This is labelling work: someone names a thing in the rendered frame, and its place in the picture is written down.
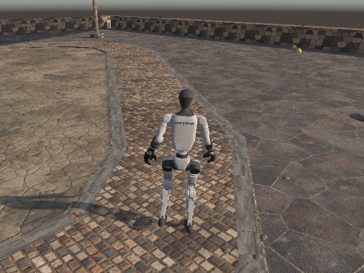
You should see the left robot upper arm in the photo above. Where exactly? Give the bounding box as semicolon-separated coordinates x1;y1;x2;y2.
154;113;173;144

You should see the left robot hand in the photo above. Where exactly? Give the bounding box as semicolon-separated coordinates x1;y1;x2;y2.
144;152;156;165

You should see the right robot hand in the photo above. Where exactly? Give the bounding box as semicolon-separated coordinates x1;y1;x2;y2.
203;153;216;163

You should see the robot right shin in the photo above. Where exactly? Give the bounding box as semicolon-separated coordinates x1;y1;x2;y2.
186;189;196;226

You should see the robot left forearm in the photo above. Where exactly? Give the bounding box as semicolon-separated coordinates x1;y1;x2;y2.
146;135;159;155

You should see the robot right forearm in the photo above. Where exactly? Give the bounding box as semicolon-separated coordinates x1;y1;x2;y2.
205;137;214;155

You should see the right robot upper arm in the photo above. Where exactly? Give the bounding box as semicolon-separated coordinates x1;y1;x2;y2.
196;115;211;146

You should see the right robot foot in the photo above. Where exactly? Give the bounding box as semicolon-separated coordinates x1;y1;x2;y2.
184;219;193;234

